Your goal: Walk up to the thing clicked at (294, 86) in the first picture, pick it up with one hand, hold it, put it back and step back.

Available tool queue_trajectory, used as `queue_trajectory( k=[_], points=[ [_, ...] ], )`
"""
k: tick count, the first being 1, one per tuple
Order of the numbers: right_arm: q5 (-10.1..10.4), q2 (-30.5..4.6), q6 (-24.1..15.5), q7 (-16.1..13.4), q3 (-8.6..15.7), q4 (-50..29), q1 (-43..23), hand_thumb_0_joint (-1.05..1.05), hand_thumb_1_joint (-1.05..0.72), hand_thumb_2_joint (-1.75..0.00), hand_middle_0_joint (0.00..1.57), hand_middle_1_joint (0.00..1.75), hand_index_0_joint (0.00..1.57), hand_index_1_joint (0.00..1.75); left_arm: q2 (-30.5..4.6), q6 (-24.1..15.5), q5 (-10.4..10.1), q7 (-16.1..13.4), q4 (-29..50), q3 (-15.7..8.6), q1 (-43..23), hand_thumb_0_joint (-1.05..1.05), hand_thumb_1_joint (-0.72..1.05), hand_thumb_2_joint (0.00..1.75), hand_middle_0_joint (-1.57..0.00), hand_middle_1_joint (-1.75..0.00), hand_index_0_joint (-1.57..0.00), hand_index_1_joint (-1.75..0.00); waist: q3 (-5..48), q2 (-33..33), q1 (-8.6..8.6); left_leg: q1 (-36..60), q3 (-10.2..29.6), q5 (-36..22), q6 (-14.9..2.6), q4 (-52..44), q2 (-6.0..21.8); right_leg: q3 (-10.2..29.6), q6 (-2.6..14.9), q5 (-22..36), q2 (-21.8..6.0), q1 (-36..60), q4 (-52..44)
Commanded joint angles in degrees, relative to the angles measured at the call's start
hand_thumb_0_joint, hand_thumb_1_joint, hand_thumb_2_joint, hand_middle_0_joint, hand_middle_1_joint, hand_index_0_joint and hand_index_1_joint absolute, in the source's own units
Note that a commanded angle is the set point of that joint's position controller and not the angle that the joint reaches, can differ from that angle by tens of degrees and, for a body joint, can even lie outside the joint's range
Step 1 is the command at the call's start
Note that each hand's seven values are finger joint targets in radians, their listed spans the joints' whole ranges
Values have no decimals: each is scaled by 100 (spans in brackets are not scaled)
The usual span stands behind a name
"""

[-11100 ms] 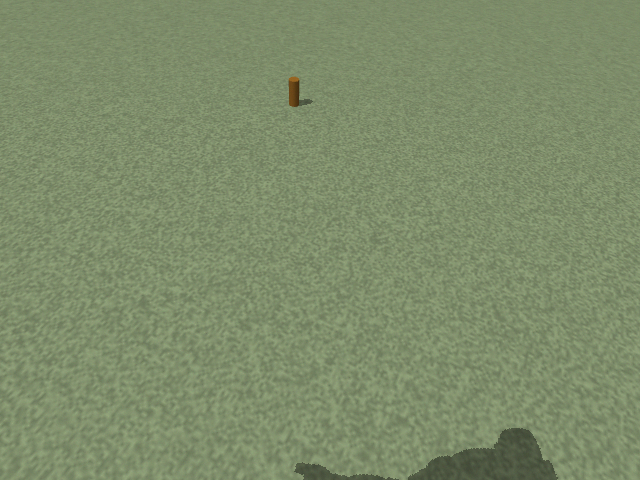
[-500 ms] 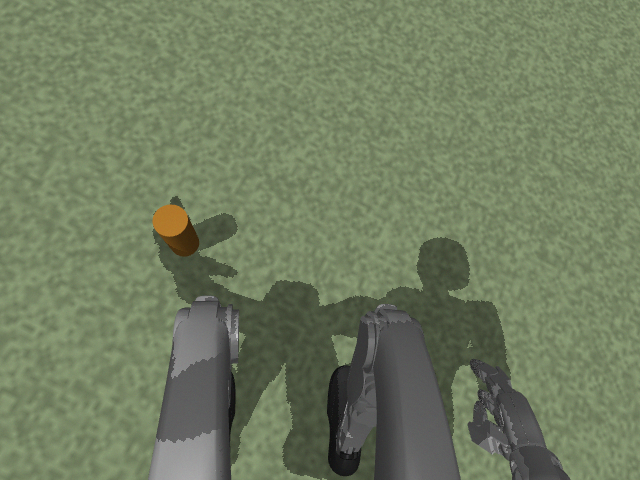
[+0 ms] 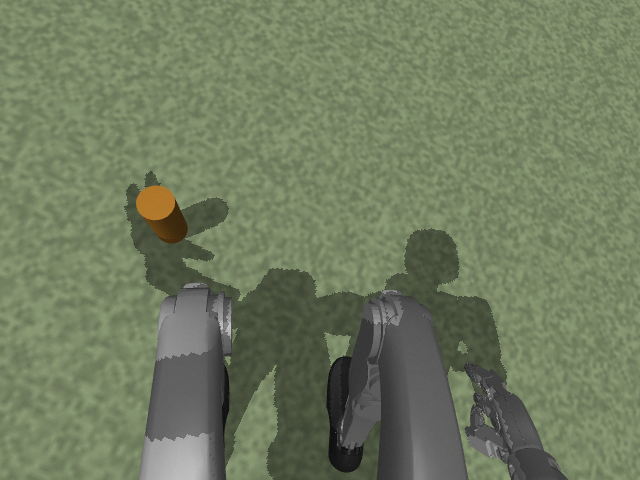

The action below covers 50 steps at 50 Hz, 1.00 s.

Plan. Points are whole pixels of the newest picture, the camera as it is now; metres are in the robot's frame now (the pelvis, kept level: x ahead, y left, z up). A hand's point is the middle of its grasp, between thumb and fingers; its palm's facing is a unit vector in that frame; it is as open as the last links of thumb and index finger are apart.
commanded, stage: go down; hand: left
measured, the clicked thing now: (164, 217) +0.47 +0.25 -0.32
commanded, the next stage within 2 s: approach in 0.66 s
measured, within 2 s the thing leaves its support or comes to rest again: neither
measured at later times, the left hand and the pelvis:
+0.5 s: hand out of the picture +0.36 +0.44 -0.01, palm faces +0.26 -0.96 -0.11, open 17.4 cm; pelvis +0.00 +0.00 -0.02, yaw +0 degrees
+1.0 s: hand out of the picture +0.37 +0.44 -0.06, palm faces +0.27 -0.96 -0.04, open 17.6 cm; pelvis +0.00 +0.00 -0.05, yaw -2 degrees
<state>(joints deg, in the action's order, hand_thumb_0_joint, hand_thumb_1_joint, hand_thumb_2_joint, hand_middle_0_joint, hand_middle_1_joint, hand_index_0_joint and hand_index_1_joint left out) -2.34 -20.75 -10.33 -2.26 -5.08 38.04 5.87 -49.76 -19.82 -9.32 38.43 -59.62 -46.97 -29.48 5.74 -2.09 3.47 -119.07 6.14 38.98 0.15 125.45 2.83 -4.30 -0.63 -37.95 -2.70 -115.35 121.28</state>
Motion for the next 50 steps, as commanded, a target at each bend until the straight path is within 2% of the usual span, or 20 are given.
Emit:
queue_trajectory(
  k=[1,9,14,15,16,18,26,28,29,31,34,37,38,39,41,44,46,47,48,50],
  points=[
    [43,-1394,-175,-111,526,-351,583,0,-92,-91,20,30,20,30,-2445,-341,-240,33,971,-454,-866,0,-52,8,-4,-7,-4,-8,3311,1533,-250,2716,-45,-472,-105,-1848,-77,-170,289,465,216,1194,-1006],
    [-4,-1374,-152,-96,476,-307,688,0,-92,-91,20,30,20,30,-2761,-338,-293,106,991,-650,-958,0,-54,8,-4,-6,-3,-7,3692,1324,-265,2448,-321,-934,-164,-1401,-135,-62,258,746,231,1725,-1054],
    [-7,-1407,-130,-75,471,-300,680,0,-92,-91,20,30,20,30,-2694,-346,-253,139,878,-597,-1063,0,-51,9,-4,-6,-3,-7,3391,1375,-177,2355,-232,-701,-157,-1433,-110,-141,270,568,238,1416,-942],
    [-3,-1434,-137,-70,486,-305,648,0,-92,-91,20,30,20,30,-2815,-379,-262,141,1075,-660,-1153,0,-52,8,-4,-5,-3,-7,3489,1503,-277,2495,-196,-674,-139,-1481,-100,-131,285,562,235,1332,-885],
    [-6,-1429,-136,-68,475,-316,597,0,-92,-91,20,30,20,30,-2828,-373,-250,146,969,-632,-1125,0,-52,8,-4,-5,-3,-7,3399,1559,-245,2439,-196,-553,-138,-1493,-96,-135,282,464,238,1259,-884],
    [-7,-1438,-142,-57,477,-288,666,0,-92,-91,20,30,20,30,-2696,-371,-264,166,901,-578,-1120,0,-53,9,-4,-6,-3,-7,3384,1468,-184,2460,-150,-569,-130,-1467,-86,-169,281,497,241,1201,-832],
    [-4,-1495,-103,-23,436,-326,668,0,-93,-91,20,30,20,30,-2776,-392,-298,221,900,-665,-1173,0,-54,8,-5,-5,-3,-7,3384,1617,-179,2579,-70,-814,-100,-1387,-97,-213,290,676,209,1043,-661],
    [4,-1512,-93,-15,435,-353,615,0,-93,-91,20,30,20,30,-2851,-419,-304,231,889,-700,-1158,0,-53,8,-5,-6,-3,-7,3306,1618,-198,2466,-65,-598,-117,-1395,-100,-220,287,509,212,972,-651],
    [-2,-1498,-98,-11,427,-339,613,0,-93,-91,20,30,20,30,-2746,-422,-325,241,820,-638,-1114,0,-55,8,-5,-6,-3,-8,3284,1562,-182,2473,-48,-551,-109,-1378,-90,-216,287,475,221,926,-639],
    [-17,-1498,-96,-9,405,-355,600,0,-93,-91,20,30,20,30,-2984,-465,-340,236,994,-768,-1201,0,-55,8,-5,-6,-3,-8,3384,1618,-225,2378,-119,-542,-121,-1320,-106,-197,281,446,230,1068,-663],
    [-8,-1499,-105,-6,392,-366,550,0,-93,-91,20,30,20,30,-2872,-485,-376,257,927,-707,-1199,0,-54,8,-5,-6,-3,-7,3246,1581,-171,2245,-153,-464,-142,-1281,-116,-207,273,404,233,1040,-662],
    [-11,-1510,-94,-4,368,-336,610,0,-93,-91,20,30,20,30,-3018,-500,-425,284,936,-837,-1094,0,-54,9,-5,-6,-3,-8,3441,1483,-208,2252,-191,-755,-144,-1156,-121,-200,267,588,246,1229,-637],
    [-14,-1508,-94,-1,362,-344,586,0,-93,-91,20,30,20,30,-3058,-503,-419,289,914,-835,-1119,0,-53,14,-7,-10,-2,-14,3423,1489,-199,2187,-186,-742,-142,-1168,-116,-200,271,562,249,1239,-611],
    [-13,-1519,-89,-2,361,-335,565,0,-92,-91,20,30,20,30,-2898,-507,-449,315,818,-787,-1081,0,-61,6,-8,-7,-5,-10,3342,1470,-182,2277,-156,-816,-135,-1139,-106,-207,277,640,251,1096,-585],
    [-42,-1533,-102,6,316,-300,570,0,-92,-91,20,30,20,30,-2539,-550,-498,383,575,-605,-1193,0,-61,5,-8,-8,-5,-11,3041,1524,35,2262,-56,-839,-114,-1068,-86,-266,287,687,249,850,-477],
    [-99,-1523,-133,32,247,-265,543,0,-92,-91,20,30,20,30,-2463,-803,-590,399,241,-627,-1232,0,-61,3,-9,-7,-6,-10,2819,1134,140,1861,-91,-817,-158,-766,-88,-293,250,656,296,920,-466],
    [-157,-1521,-148,63,158,-273,476,0,-92,-91,20,30,20,30,-2247,-1037,-676,407,24,-512,-1354,0,-61,3,-9,-7,-6,-10,2633,1105,258,1669,-92,-679,-157,-644,-79,-342,238,573,325,893,-407],
    [-181,-1530,-163,78,139,-287,394,0,-91,-91,20,30,20,30,-2221,-1143,-709,402,-98,-503,-1319,0,-61,3,-9,-7,-6,-9,2559,999,234,1567,-112,-507,-167,-594,-73,-354,230,430,342,871,-410],
    [-205,-1552,-169,91,86,-300,363,0,-91,-90,20,30,20,30,-2105,-1261,-737,414,-200,-398,-1423,0,-61,3,-9,-7,-6,-10,2505,1002,325,1553,-70,-455,-160,-541,-60,-404,230,411,356,829,-342],
    [-287,-1585,-167,118,8,-297,263,0,-91,-90,20,30,20,30,-2214,-1501,-735,386,-362,-382,-1483,0,-61,2,-9,-7,-6,-9,2545,977,331,1485,-66,-372,-149,-406,-37,-436,227,347,387,839,-271]
  ],
)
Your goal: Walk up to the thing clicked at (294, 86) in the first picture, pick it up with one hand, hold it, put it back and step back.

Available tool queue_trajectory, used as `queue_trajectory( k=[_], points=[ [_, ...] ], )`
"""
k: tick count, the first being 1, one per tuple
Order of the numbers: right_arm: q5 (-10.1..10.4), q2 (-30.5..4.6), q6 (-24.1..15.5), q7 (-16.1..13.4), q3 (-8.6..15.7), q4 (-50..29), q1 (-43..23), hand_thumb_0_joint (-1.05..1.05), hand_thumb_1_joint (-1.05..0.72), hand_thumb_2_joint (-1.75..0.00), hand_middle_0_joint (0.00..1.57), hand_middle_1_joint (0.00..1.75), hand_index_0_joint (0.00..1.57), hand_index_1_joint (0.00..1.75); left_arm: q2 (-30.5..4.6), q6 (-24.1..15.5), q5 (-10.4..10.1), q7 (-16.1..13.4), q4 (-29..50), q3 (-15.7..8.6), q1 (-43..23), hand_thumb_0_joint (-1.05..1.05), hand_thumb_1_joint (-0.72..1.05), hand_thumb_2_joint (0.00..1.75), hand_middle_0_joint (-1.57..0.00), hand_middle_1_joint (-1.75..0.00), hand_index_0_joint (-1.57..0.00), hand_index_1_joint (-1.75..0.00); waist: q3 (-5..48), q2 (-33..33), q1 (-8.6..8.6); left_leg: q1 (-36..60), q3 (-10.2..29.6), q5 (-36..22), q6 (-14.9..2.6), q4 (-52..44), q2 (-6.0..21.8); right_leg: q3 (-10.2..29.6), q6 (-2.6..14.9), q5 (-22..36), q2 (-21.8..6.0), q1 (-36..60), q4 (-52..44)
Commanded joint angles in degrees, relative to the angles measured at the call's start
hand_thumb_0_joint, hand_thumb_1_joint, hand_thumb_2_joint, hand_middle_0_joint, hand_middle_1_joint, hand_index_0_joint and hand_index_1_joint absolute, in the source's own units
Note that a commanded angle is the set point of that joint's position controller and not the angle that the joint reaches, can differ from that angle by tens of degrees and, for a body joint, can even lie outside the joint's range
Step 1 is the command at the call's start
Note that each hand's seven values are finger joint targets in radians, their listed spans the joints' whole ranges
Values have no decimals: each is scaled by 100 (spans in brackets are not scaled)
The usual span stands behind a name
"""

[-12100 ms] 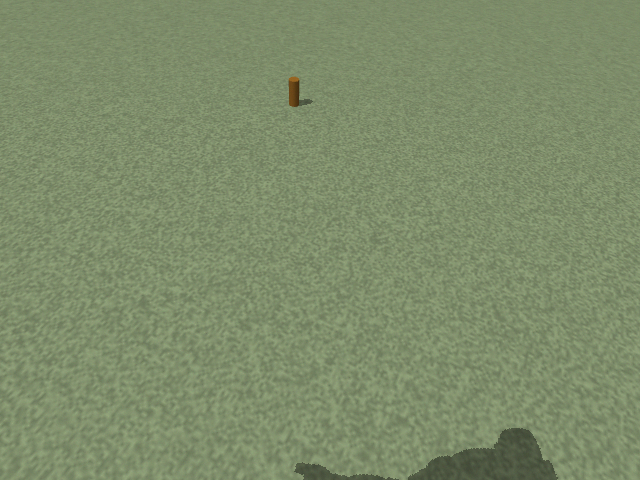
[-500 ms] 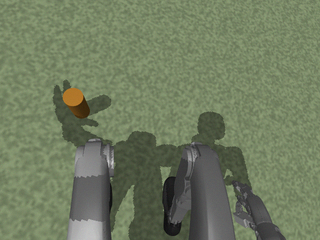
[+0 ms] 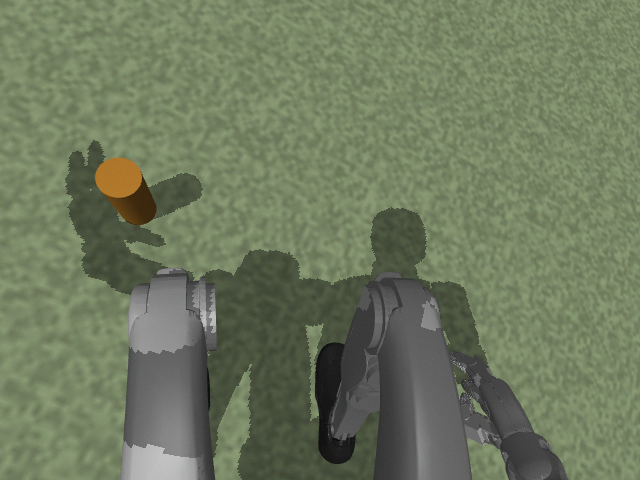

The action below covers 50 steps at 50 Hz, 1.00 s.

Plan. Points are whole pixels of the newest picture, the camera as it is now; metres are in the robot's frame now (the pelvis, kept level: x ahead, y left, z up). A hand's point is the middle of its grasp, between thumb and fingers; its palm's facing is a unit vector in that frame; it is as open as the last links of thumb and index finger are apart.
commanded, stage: approach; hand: left
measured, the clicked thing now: (129, 195) +0.47 +0.26 -0.27
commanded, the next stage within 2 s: close in in 0.30 s
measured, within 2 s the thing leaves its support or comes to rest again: neither
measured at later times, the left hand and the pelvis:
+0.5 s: hand (64, 207) +0.41 +0.33 -0.20, palm faces +0.20 -0.98 +0.03, open 17.6 cm; pelvis -0.01 +0.01 -0.06, yaw -6 degrees
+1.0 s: hand (117, 215) +0.42 +0.27 -0.23, palm faces +0.23 -0.97 +0.02, open 17.6 cm; pelvis -0.02 +0.01 -0.07, yaw -8 degrees
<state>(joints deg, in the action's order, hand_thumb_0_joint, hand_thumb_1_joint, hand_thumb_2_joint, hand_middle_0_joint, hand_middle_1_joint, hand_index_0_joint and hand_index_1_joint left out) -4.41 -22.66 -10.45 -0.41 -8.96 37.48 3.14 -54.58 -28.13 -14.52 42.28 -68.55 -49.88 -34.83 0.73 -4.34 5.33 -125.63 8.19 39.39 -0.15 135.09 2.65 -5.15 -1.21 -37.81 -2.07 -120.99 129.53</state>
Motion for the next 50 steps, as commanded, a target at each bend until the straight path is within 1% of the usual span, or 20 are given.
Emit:
queue_trajectory(
  k=[1,5,6,7,9,10,11,14,16,18,19,22,24,26,28,29,32,39,45,50],
  points=[
    [-117,-1443,-144,-58,374,-256,465,0,-91,-90,20,30,20,30,-1741,-785,-209,-17,439,-88,-926,0,-61,2,-9,-7,-6,-9,3009,1317,140,2201,-248,-335,-103,-1343,-15,-397,293,285,332,1292,-1031],
    [-300,-1545,-42,7,129,-321,225,0,-91,-90,20,30,20,30,-2045,-1248,-81,-175,455,-91,-1165,0,-61,4,-8,-8,-6,-10,3108,1818,132,2543,-94,-678,16,-1215,40,-518,325,564,334,1239,-643],
    [-368,-1597,17,15,76,-291,238,0,-91,-90,20,30,20,30,-2377,-1348,-28,-255,360,-320,-1119,0,-61,5,-9,-9,-6,-11,3202,1911,80,2596,-110,-845,28,-1107,48,-535,319,694,349,1362,-583],
    [-414,-1606,73,35,10,-343,114,0,-92,-91,20,30,20,30,-2302,-1449,31,-317,326,-177,-1189,0,-61,5,-8,-9,-6,-12,3116,1988,163,2549,-100,-774,32,-1073,43,-565,318,645,349,1314,-550],
    [-527,-1652,179,62,-72,-362,-11,0,-92,-91,20,30,20,30,-2303,-1668,104,-463,347,-213,-1126,0,-61,6,-8,-10,-6,-12,3048,2142,145,2664,-52,-818,66,-1035,76,-624,317,693,369,1292,-446],
    [-599,-1654,221,83,-146,-367,-44,0,-92,-91,20,30,20,30,-2212,-1753,139,-530,300,-151,-1118,0,-61,7,-8,-11,-6,-13,3047,2265,244,2708,-34,-931,83,-970,92,-661,307,790,380,1362,-401],
    [-658,-1712,271,96,-176,-346,-29,0,-92,-91,20,30,20,30,-2313,-1830,163,-625,248,-256,-1096,0,-61,7,-8,-11,-6,-12,3042,2315,273,2705,-16,-959,93,-922,107,-694,300,829,391,1424,-351],
    [-794,-1780,383,129,-265,-349,-194,0,-93,-91,20,30,20,30,-1935,-2050,212,-787,166,25,-1109,0,-61,7,-8,-11,-6,-13,2930,2565,478,2891,88,-1044,144,-834,153,-797,302,927,406,1255,-210],
    [-872,-1831,453,143,-322,-318,-265,0,-93,-91,20,30,20,30,-1613,-2170,273,-892,14,333,-1119,0,-61,7,-8,-12,-6,-13,2770,2654,597,2968,184,-1096,188,-780,184,-877,307,974,407,1085,-101],
    [-947,-1828,508,182,-434,-328,-280,0,-94,-91,20,30,20,30,-1365,-2289,259,-1060,-138,459,-1073,0,-61,6,-8,-11,-6,-13,2694,2460,753,2881,261,-1217,188,-640,192,-962,278,1118,429,1240,-92],
    [-974,-1811,531,201,-481,-367,-350,0,-94,-91,20,30,20,30,-1035,-2364,248,-1135,-195,709,-1186,0,-61,6,-7,-11,-6,-13,2601,2382,855,2840,276,-1210,186,-584,191,-993,266,1143,434,1228,-100],
    [-1063,-1834,592,284,-621,-441,-541,0,-95,-91,20,30,20,30,-903,-2643,257,-1463,-336,805,-1075,0,-61,0,-8,-9,-8,-9,2308,2043,889,2394,315,-824,138,-451,169,-1072,229,974,483,1401,-123],
    [-1144,-1889,666,332,-708,-382,-610,0,-95,-91,20,30,20,30,-1261,-2852,317,-1736,-362,533,-921,0,-61,0,-8,-9,-8,-9,2298,2215,771,2417,337,-896,167,-405,167,-1112,228,1032,506,1526,-33],
    [-1182,-1907,717,385,-759,-435,-727,0,-95,-91,20,30,20,30,-1035,-3041,316,-1982,-350,578,-973,0,-61,1,-8,-9,-8,-9,2133,2158,832,2357,382,-817,170,-391,180,-1152,220,998,521,1511,-33],
    [-1234,-1928,756,430,-844,-496,-848,0,-95,-91,20,30,20,30,-1012,-3215,380,-2239,-268,588,-1021,0,-61,1,-8,-9,-8,-8,1966,2256,873,2329,440,-741,203,-447,182,-1222,214,964,526,1494,4],
    [-1273,-1946,794,449,-839,-448,-819,0,-95,-91,20,30,20,30,-1074,-3261,442,-2355,-386,479,-811,0,-61,2,-8,-8,-7,-8,1965,2317,837,2402,443,-813,216,-435,189,-1232,212,1029,540,1558,25],
    [-1377,-1952,875,484,-870,-488,-924,0,-95,-91,20,30,20,30,-888,-3409,572,-2562,-367,708,-802,0,-60,3,-7,-8,-7,-8,1866,2322,961,2339,464,-809,219,-378,216,-1245,208,1071,557,1573,29],
    [-1462,-1988,929,546,-957,-519,-1002,0,-95,-91,20,30,20,30,-307,-3576,495,-2770,-561,1317,-908,0,-58,3,-6,-6,-6,-6,1613,1948,1279,1932,551,-241,126,-269,177,-1336,151,870,589,1560,-63],
    [-1498,-2012,974,593,-1054,-551,-1078,0,-93,-91,20,30,20,30,-178,-3747,522,-3002,-743,1555,-959,0,-55,5,-5,-6,-5,-6,1394,1833,1315,1892,672,-181,140,-277,179,-1407,133,863,591,1503,-24],
    [-1552,-1990,1022,643,-1137,-619,-1149,0,-93,-91,20,30,20,30,-372,-3908,581,-3303,-765,1399,-866,0,-52,8,-4,-5,-4,-5,1376,1845,1173,1838,681,-177,142,-265,180,-1401,137,875,622,1643,-7]
  ],
)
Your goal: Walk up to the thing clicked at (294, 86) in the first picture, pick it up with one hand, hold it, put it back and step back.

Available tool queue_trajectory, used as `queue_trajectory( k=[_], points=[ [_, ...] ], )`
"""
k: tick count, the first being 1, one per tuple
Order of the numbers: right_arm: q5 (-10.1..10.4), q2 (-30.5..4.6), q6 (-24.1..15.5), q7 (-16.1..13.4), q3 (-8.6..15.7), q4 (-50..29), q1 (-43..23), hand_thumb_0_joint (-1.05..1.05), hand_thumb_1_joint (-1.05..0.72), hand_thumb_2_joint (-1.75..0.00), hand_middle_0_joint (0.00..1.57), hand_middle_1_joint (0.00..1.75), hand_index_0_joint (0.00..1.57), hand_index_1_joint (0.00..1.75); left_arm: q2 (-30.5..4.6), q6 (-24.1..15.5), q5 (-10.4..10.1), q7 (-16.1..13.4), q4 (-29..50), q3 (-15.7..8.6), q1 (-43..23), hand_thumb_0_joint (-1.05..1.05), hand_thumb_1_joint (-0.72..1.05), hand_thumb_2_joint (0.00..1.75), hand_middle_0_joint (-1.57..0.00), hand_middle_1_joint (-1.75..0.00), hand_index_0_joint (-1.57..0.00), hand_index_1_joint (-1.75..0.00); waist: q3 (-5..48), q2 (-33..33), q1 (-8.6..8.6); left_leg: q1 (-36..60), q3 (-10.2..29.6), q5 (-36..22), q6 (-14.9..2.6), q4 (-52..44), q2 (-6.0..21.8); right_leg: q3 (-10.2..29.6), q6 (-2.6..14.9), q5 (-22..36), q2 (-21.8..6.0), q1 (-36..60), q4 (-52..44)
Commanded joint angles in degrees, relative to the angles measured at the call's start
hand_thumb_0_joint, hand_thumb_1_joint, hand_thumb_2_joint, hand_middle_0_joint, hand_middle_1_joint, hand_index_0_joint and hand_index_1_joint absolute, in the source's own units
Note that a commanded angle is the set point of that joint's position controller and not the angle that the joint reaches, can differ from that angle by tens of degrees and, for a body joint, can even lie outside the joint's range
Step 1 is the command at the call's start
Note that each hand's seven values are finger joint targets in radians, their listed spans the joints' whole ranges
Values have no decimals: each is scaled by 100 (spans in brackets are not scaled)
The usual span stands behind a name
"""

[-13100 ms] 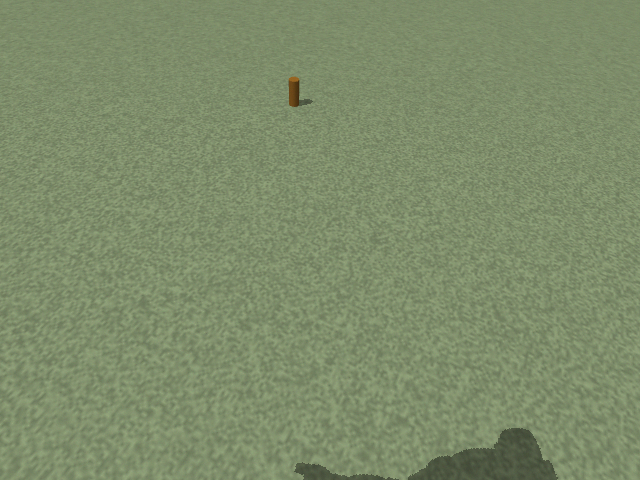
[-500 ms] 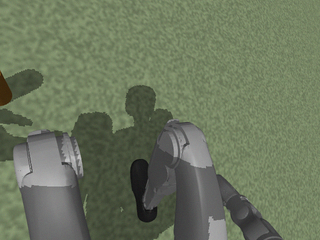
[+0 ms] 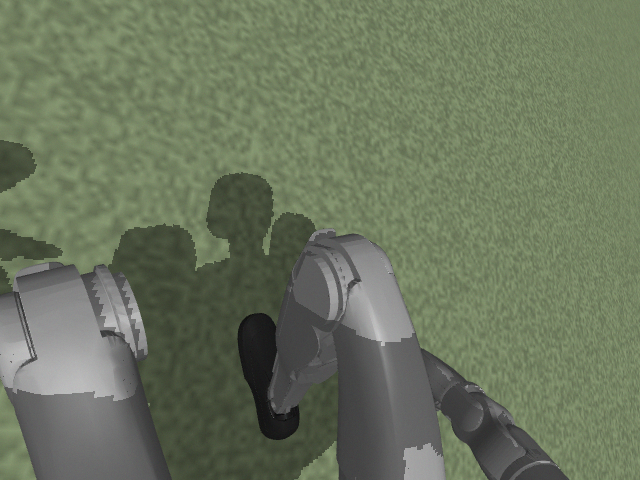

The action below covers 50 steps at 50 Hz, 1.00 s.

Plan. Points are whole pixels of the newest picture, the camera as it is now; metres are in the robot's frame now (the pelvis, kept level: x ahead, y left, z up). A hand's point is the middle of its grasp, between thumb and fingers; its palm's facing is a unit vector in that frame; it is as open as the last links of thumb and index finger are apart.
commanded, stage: rest palm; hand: left
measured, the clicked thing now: out of the picture +0.45 +0.31 -0.20
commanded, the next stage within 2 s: close in 0.22 s
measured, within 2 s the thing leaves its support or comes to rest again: leaves its support in 1.34 s
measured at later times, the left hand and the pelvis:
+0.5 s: hand out of the picture +0.42 +0.30 -0.17, palm faces +0.40 -0.92 -0.01, open 15.1 cm; pelvis +0.00 +0.00 +0.00, yaw -1 degrees
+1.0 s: hand out of the picture +0.43 +0.30 -0.17, palm faces +0.42 -0.91 -0.03, open 8.6 cm; pelvis +0.00 +0.00 +0.00, yaw -2 degrees
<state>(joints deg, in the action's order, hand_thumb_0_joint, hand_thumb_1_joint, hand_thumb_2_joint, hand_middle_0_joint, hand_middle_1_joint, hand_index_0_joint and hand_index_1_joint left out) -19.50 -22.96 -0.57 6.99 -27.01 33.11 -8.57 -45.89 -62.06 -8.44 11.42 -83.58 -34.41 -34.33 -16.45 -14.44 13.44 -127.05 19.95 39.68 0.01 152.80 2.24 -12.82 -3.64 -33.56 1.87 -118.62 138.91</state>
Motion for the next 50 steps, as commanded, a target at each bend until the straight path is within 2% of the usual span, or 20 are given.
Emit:
queue_trajectory(
  k=[1,3,5,6,9,11,15,16,19,24,25,31,33,38,39,40,41,43,49,50],
  points=[
    [-60,-1978,52,-92,671,-177,8,0,-92,-91,20,30,20,30,-1148,-555,18,-245,720,-53,-978,0,-52,9,-4,-6,-4,-6,3029,2912,444,2035,-451,-217,150,-2074,229,-659,379,459,217,1337,-915],
    [-92,-1961,65,-84,640,-182,-3,0,-92,-91,20,30,20,30,-1174,-590,52,-361,770,-74,-952,0,-52,9,-4,-6,-4,-6,3100,2955,431,2100,-465,-344,159,-2040,236,-661,380,578,238,1417,-921],
    [-118,-1945,87,-74,639,-150,-1,0,-92,-91,20,30,20,30,-1050,-615,100,-434,765,19,-934,0,-47,11,-4,-6,-3,-6,3123,3003,470,2165,-467,-503,168,-2011,239,-663,371,713,242,1472,-894],
    [-130,-1947,94,-69,633,-161,2,0,-91,-91,20,30,20,30,-1122,-627,126,-474,835,7,-962,0,-44,12,-8,-5,-6,-6,3171,3005,478,2181,-479,-532,165,-2000,238,-668,366,729,247,1506,-918],
    [-140,-1945,107,-55,608,-138,-18,0,-91,-91,20,30,20,30,-1091,-643,155,-577,807,140,-1046,0,-45,16,-10,-8,-8,-9,3118,2989,554,2087,-489,-469,144,-1944,236,-668,362,737,266,1516,-939],
    [-142,-1945,129,-51,596,-157,-19,0,-90,-91,20,30,20,30,-1098,-638,160,-672,826,136,-1125,0,-40,17,-10,-8,-8,-10,3084,2897,561,2052,-454,-413,138,-1963,244,-697,362,670,267,1490,-966],
    [-176,-1927,158,-17,559,-138,-23,0,-90,-91,20,30,20,30,-974,-656,256,-811,706,284,-1105,0,-33,21,-10,-10,-8,-12,3110,2964,631,2195,-378,-510,171,-1970,256,-737,354,754,284,1498,-919],
    [-166,-1933,162,-16,552,-156,-39,0,-90,-91,20,30,20,30,-1066,-658,264,-844,680,245,-1081,0,-32,21,-10,-10,-9,-12,3055,2916,597,2092,-396,-461,152,-1955,250,-735,355,726,290,1489,-938],
    [-176,-1936,175,-7,522,-163,-73,0,-90,-90,20,30,20,30,-1099,-700,268,-941,723,251,-1181,0,-17,32,-28,-26,-26,-27,3018,2966,618,2122,-361,-439,164,-1979,257,-753,351,717,290,1489,-935],
    [-188,-1912,222,-1,483,-201,-97,0,-89,-90,20,30,20,30,-1103,-678,341,-1039,620,293,-1148,0,1,44,-38,-37,-37,-38,3015,2903,639,2118,-348,-452,163,-1965,274,-771,352,722,322,1507,-974],
    [-181,-1923,220,-6,481,-191,-108,0,-89,-90,20,30,20,30,-1201,-672,348,-1063,631,289,-1220,0,4,45,-38,-37,-36,-38,2933,2971,634,2064,-382,-412,148,-1964,269,-743,353,701,312,1486,-989],
    [-204,-1957,273,-2,456,-185,-81,0,-88,-90,20,30,20,30,-1237,-671,440,-1153,626,322,-1301,0,24,57,-52,-49,-51,-50,2975,3115,712,2286,-246,-585,206,-2046,317,-811,356,827,305,1471,-909],
    [-212,-1947,292,3,423,-199,-61,0,-87,-90,20,30,20,30,-1280,-657,416,-1192,566,251,-1263,0,32,63,-58,-55,-56,-56,3021,3079,701,2265,-240,-604,201,-2023,317,-817,356,841,327,1535,-928],
    [-211,-1947,316,-1,397,-207,-105,0,-87,-89,20,30,20,30,-1277,-646,437,-1230,514,344,-1437,0,50,75,-71,-68,-69,-69,2822,2980,778,2109,-263,-424,163,-2002,310,-814,340,722,330,1456,-1010],
    [-218,-1937,316,-2,391,-220,-105,0,-87,-89,20,30,20,30,-1281,-640,421,-1229,487,295,-1382,0,53,77,-73,-71,-71,-71,2880,2938,777,2146,-276,-452,158,-1981,314,-801,336,751,333,1499,-1032],
    [-216,-1958,315,-5,384,-209,-115,0,-87,-89,20,30,20,30,-1369,-661,435,-1226,560,348,-1509,0,55,78,-75,-73,-74,-73,2799,2994,796,2060,-289,-344,144,-1987,306,-795,333,674,330,1478,-1048],
    [-216,-1962,316,-9,387,-199,-65,0,-87,-89,20,30,20,30,-1446,-653,411,-1236,539,244,-1461,0,57,80,-76,-74,-75,-74,2900,2963,753,2106,-302,-428,132,-1952,312,-771,331,753,335,1564,-1048],
    [-225,-1938,321,-20,355,-193,-63,0,-88,-89,20,30,20,30,-1445,-635,398,-1245,509,240,-1461,0,50,87,-85,-85,-84,-85,3056,2868,770,2106,-331,-576,114,-1855,303,-762,323,864,354,1672,-1071],
    [-230,-1979,348,-32,350,-185,-54,0,-88,-90,20,30,20,30,-1433,-639,393,-1227,478,256,-1575,0,56,109,-105,-109,-105,-110,2972,3032,841,2222,-241,-548,161,-1976,337,-808,331,837,338,1609,-1012],
    [-219,-1955,357,-32,347,-217,-45,0,-88,-90,20,30,20,30,-1467,-620,384,-1239,484,196,-1539,0,56,111,-108,-112,-107,-112,2980,3011,789,2230,-245,-564,156,-1985,341,-800,339,827,340,1583,-1023]
  ],
)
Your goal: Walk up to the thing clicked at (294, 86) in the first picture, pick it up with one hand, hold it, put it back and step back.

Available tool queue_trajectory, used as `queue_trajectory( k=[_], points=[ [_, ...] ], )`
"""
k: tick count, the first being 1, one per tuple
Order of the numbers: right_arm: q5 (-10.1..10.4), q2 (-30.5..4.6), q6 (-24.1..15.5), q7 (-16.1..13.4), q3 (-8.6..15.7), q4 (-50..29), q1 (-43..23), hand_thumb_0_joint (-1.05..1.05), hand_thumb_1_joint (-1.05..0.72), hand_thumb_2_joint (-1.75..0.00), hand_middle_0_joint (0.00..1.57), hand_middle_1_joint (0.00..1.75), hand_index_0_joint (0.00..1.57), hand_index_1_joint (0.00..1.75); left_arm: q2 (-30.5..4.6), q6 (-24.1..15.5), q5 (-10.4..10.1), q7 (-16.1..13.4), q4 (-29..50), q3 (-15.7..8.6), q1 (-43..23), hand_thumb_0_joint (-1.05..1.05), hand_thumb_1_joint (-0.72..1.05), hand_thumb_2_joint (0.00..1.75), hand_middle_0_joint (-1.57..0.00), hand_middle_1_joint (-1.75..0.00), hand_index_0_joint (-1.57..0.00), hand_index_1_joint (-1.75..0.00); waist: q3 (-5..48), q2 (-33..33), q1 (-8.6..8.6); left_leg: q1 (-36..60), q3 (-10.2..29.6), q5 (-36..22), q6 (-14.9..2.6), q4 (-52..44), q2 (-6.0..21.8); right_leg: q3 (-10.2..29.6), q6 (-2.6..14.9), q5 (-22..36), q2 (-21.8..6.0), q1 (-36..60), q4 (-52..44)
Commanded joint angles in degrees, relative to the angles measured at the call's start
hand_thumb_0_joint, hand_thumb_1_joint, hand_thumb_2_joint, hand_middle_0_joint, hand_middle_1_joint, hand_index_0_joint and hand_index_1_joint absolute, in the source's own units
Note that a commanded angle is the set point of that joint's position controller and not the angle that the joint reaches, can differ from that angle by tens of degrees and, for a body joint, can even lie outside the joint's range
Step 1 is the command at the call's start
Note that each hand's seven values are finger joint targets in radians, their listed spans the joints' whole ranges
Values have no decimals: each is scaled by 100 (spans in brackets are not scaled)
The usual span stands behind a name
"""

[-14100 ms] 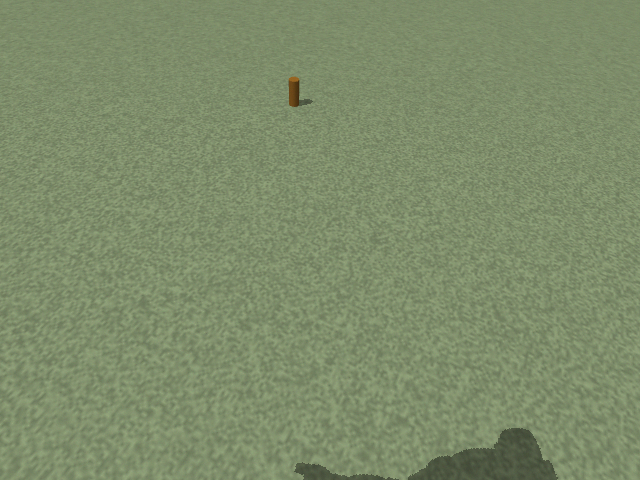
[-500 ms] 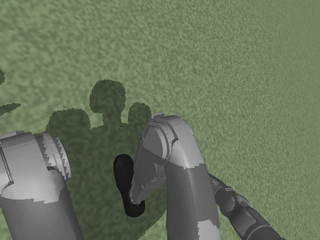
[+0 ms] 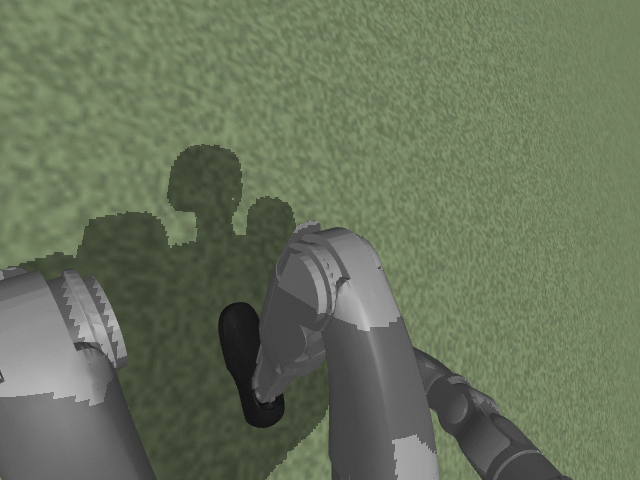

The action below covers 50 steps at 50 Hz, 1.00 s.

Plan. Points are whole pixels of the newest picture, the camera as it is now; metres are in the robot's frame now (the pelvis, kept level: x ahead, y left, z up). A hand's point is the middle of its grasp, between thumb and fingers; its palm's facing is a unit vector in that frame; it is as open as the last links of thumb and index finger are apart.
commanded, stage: settle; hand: left
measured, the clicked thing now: out of the picture +0.44 +0.32 -0.20
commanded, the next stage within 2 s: none
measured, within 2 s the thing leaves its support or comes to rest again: leaves its support in 0.34 s
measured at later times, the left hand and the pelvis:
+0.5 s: hand out of the picture +0.42 +0.33 -0.15, palm faces +0.44 -0.90 -0.02, open 8.5 cm; pelvis +0.00 +0.00 +0.01, yaw +1 degrees
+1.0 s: hand out of the picture +0.40 +0.35 -0.03, palm faces +0.41 -0.91 -0.07, open 8.4 cm; pelvis +0.01 -0.01 +0.04, yaw +6 degrees
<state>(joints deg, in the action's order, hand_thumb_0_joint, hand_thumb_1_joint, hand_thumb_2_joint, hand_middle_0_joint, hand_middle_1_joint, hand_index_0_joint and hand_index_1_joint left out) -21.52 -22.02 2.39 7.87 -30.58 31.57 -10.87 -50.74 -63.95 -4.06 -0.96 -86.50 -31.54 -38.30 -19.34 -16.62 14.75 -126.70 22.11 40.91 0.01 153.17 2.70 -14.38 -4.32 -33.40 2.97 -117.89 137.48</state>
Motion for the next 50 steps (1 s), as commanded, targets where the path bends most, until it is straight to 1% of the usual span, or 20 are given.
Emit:
queue_trajectory(
  k=[1,9,13,16,19,22,23,25,28,31,32,33,36,41,44,45,46,48,49,50],
  points=[
    [-24,-2064,69,-120,687,-65,174,0,-88,-90,20,30,20,30,-1054,-435,-38,-2,822,-76,-1233,0,55,115,-111,-116,-111,-117,3263,3248,687,2179,-441,-644,161,-2034,307,-664,409,764,234,1478,-878],
    [-11,-2089,83,-131,751,-33,201,0,-91,-90,20,30,20,30,-1069,-373,-83,80,1111,-156,-1203,0,46,129,-122,-133,-121,-135,3449,3389,644,2295,-509,-840,170,-1992,298,-623,400,958,224,1650,-890],
    [18,-2056,115,-130,827,-28,282,0,-90,-90,20,30,20,30,-1182,-264,-66,74,1436,-308,-1084,0,47,133,-125,-137,-123,-140,3581,3529,495,2367,-545,-891,187,-2055,303,-587,430,949,211,1627,-874],
    [48,-2044,105,-121,929,-41,293,0,-91,-91,20,30,20,30,-1082,-212,-57,127,1932,-192,-1334,0,39,133,-130,-141,-129,-144,3695,3800,526,2467,-573,-872,217,-2139,291,-572,455,928,193,1543,-858],
    [116,-2016,105,-124,1074,-5,412,0,-91,-90,20,30,20,30,-1079,-64,-53,163,2220,-247,-1203,0,38,133,-130,-142,-129,-144,3864,3768,395,2441,-662,-928,196,-2119,269,-488,474,968,179,1533,-881],
    [183,-1965,97,-113,1226,-11,551,0,-91,-90,20,30,20,30,-829,119,-113,229,2668,-134,-1191,0,39,133,-132,-143,-131,-145,4198,3855,323,2595,-732,-1052,199,-2173,247,-415,490,1084,168,1605,-931],
    [213,-1963,105,-119,1260,26,632,0,-91,-90,20,30,20,30,-906,199,-97,237,2651,-172,-1231,0,37,133,-132,-143,-131,-145,4235,3901,324,2557,-761,-1051,195,-2189,235,-393,496,1079,160,1623,-924],
    [300,-1899,97,-120,1362,-7,595,0,-91,-90,20,30,20,30,-533,364,-121,331,2842,94,-1179,0,37,135,-134,-145,-133,-147,4156,3807,283,2470,-791,-951,184,-2252,222,-346,513,999,132,1410,-954],
    [419,-1853,105,-114,1543,39,831,0,-90,-90,20,30,20,30,-538,607,-160,376,3036,-19,-961,0,37,134,-136,-146,-135,-148,4330,3798,103,2391,-861,-748,157,-2386,177,-290,532,828,112,1391,-1004],
    [586,-1752,74,-100,1709,-53,862,0,-90,-90,20,30,20,30,-68,816,-258,555,3560,348,-1013,0,39,133,-137,-146,-137,-148,4431,3825,17,2367,-897,-676,144,-2542,136,-220,561,749,66,1133,-1006],
    [642,-1728,68,-98,1789,-40,944,0,-90,-90,20,30,20,30,44,921,-271,582,3573,359,-933,0,39,134,-137,-147,-136,-148,4488,3777,6,2397,-903,-645,140,-2579,130,-197,567,733,57,1086,-1038],
    [687,-1723,74,-110,1859,15,1021,0,-90,-90,20,30,20,30,-82,1011,-275,588,3643,232,-918,0,41,134,-137,-146,-136,-148,4534,3832,-79,2390,-936,-604,133,-2611,119,-159,580,686,47,1031,-1036],
    [850,-1579,76,-121,2027,4,1157,0,-89,-90,20,30,20,30,90,1233,-335,638,4172,304,-1058,0,38,133,-135,-145,-135,-147,4690,3796,-221,2323,-998,-453,95,-2732,77,-60,607,544,4,854,-1062],
    [1064,-1369,93,-149,2238,115,1458,0,-89,-90,20,30,20,30,537,1645,-319,656,4204,533,-1092,0,36,131,-133,-143,-133,-145,4732,3559,-239,2232,-1115,-251,45,-2901,10,84,620,334,-61,710,-1238],
    [1134,-1287,130,-194,2404,138,1631,0,-88,-90,20,30,20,30,256,1734,-301,680,4790,352,-1317,0,33,132,-132,-144,-131,-145,5276,3650,-437,2395,-1274,-391,23,-2935,-40,212,634,374,-85,917,-1318],
    [1176,-1238,144,-196,2440,157,1640,0,-88,-90,20,30,20,30,438,1811,-289,725,4610,436,-1080,0,33,130,-131,-142,-130,-144,5325,3603,-480,2463,-1293,-460,32,-2983,-51,242,647,377,-102,835,-1304],
    [1200,-1195,143,-198,2445,158,1673,0,-89,-90,20,30,20,30,559,1867,-308,768,4605,533,-1089,0,33,130,-131,-142,-131,-144,5323,3602,-438,2413,-1314,-505,28,-2997,-63,248,653,403,-102,853,-1317],
    [1297,-1118,131,-238,2510,188,1721,0,-89,-90,20,30,20,30,563,1952,-381,800,4579,418,-1095,0,32,130,-131,-142,-130,-144,5378,3378,-500,2305,-1384,-475,-17,-3021,-87,320,653,332,-110,889,-1403],
    [1309,-1116,131,-252,2561,211,1813,0,-89,-90,20,30,20,30,555,1974,-397,809,4700,417,-1294,0,30,129,-130,-141,-130,-143,5434,3349,-445,2270,-1429,-497,-31,-2984,-97,348,647,372,-107,943,-1464],
    [1351,-1087,123,-254,2557,188,1766,0,-88,-90,20,30,20,30,792,2032,-438,852,4386,492,-1067,0,32,128,-128,-139,-127,-141,5339,3201,-455,2186,-1445,-446,-40,-3035,-117,369,644,299,-134,916,-1479]
  ],
)
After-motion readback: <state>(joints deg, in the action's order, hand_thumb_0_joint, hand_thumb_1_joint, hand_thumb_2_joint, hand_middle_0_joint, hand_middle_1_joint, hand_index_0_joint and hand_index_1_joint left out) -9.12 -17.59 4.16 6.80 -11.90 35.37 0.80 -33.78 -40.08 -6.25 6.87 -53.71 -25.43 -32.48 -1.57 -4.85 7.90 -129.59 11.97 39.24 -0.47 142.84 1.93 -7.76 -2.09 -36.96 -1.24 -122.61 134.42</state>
